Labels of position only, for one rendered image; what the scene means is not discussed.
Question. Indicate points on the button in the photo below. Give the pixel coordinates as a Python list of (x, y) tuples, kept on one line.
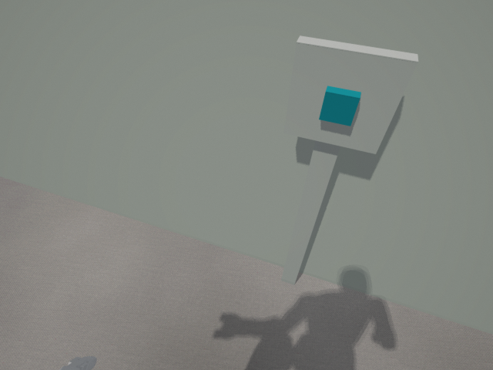
[(339, 105)]

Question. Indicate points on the panel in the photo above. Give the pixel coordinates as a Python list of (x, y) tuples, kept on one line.
[(381, 75)]

